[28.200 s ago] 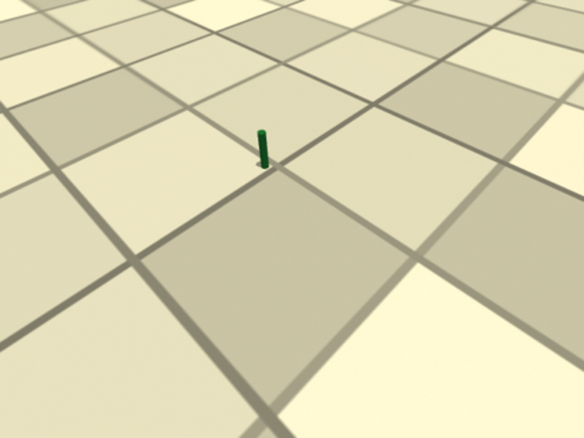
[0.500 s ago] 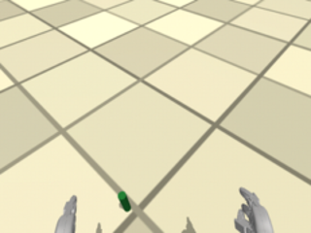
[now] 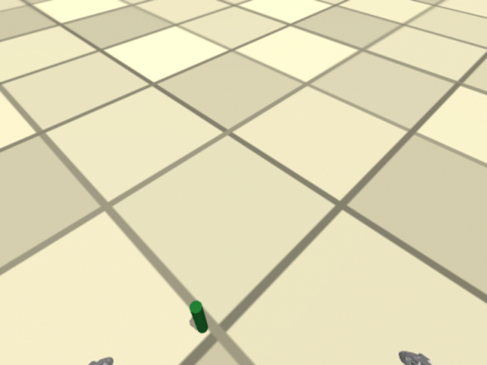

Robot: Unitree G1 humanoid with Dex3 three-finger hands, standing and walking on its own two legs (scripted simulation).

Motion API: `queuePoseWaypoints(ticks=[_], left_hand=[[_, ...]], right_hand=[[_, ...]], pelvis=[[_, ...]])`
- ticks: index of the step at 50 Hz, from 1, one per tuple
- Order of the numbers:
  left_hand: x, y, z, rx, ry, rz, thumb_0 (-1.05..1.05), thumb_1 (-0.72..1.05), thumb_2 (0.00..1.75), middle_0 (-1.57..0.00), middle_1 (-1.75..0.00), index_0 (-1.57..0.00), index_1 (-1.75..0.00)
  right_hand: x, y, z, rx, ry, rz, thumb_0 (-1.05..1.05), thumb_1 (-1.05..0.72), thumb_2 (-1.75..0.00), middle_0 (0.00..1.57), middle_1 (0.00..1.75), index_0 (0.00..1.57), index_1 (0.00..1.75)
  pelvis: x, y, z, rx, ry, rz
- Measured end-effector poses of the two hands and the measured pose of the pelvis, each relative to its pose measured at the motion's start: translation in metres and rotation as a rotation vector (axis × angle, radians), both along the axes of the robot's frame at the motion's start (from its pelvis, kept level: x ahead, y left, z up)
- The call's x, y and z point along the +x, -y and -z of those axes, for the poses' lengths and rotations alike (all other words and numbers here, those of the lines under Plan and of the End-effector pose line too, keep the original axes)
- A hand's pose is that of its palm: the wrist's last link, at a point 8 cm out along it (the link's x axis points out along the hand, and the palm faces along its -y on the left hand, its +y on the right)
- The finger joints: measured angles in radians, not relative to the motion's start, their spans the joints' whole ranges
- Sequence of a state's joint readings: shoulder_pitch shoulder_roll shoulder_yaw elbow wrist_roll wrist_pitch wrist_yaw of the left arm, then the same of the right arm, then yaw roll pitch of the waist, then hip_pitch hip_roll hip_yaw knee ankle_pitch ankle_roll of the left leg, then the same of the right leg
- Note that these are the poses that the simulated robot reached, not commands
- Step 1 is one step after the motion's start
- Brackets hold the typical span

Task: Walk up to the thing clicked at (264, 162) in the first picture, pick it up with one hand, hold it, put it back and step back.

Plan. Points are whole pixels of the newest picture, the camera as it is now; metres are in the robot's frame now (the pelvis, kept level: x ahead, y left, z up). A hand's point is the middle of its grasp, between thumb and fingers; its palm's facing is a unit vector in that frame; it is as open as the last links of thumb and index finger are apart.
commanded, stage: stand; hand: left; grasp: from the side
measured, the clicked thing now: (199, 317) +0.41 +0.18 -0.64
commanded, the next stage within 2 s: step back in 1.96 s
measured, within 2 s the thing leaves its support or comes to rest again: neither
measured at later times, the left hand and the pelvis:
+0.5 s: hand out of the picture +0.01 +0.26 -0.13, palm faces -0.02 -0.94 -0.35, open 7.4 cm; pelvis -0.02 +0.01 +0.03, yaw +0 degrees
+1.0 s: hand out of the picture +0.05 +0.23 -0.13, palm faces -0.03 -0.94 -0.33, open 7.3 cm; pelvis -0.01 -0.01 +0.03, yaw +0 degrees
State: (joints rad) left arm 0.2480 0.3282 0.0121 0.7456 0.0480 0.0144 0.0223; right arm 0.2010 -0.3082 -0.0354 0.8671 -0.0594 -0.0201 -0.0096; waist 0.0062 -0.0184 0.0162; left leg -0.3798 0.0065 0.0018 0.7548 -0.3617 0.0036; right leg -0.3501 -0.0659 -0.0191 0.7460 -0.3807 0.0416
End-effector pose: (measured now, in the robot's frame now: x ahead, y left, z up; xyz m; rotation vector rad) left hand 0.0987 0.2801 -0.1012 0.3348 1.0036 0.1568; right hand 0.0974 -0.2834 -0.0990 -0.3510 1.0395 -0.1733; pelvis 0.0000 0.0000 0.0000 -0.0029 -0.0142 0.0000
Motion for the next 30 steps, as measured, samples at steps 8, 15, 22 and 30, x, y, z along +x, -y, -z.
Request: queuePoseWaypoints(ticks=[8,15,22,30], left_hand=[[-0.045,-0.018,0.001,0.0,-0.144,-0.068,0.0,0.88,0.89,-0.21,-0.3,-0.2,-0.3],[-0.071,-0.021,-0.003,-0.004,-0.224,-0.093,0.0,0.9,0.9,-0.21,-0.3,-0.2,-0.3],[-0.085,-0.02,-0.008,0.007,-0.255,-0.104,0.0,0.91,0.9,-0.21,-0.3,-0.2,-0.3],[-0.092,-0.015,-0.011,0.018,-0.275,-0.11,0.0,0.91,0.9,-0.21,-0.3,-0.2,-0.3]], right_hand=[[-0.036,-0.005,-0.004,0.007,-0.121,0.041,0.01,-0.9,-0.89,0.2,0.29,0.2,0.3],[-0.047,-0.017,-0.003,0.044,-0.156,0.051,0.01,-0.9,-0.89,0.21,0.29,0.2,0.3],[-0.05,-0.016,-0.001,0.065,-0.162,0.056,0.01,-0.9,-0.89,0.21,0.3,0.2,0.3],[-0.054,-0.003,0.001,0.064,-0.179,0.065,0.01,-0.9,-0.89,0.21,0.29,0.2,0.3]], pelvis=[[-0.004,-0.009,-0.016,-0.005,0.039,0.0],[-0.009,-0.012,-0.025,0.002,0.061,0.0],[-0.015,-0.009,-0.029,0.006,0.069,-0.002],[-0.018,-0.002,-0.03,0.007,0.064,-0.004]])
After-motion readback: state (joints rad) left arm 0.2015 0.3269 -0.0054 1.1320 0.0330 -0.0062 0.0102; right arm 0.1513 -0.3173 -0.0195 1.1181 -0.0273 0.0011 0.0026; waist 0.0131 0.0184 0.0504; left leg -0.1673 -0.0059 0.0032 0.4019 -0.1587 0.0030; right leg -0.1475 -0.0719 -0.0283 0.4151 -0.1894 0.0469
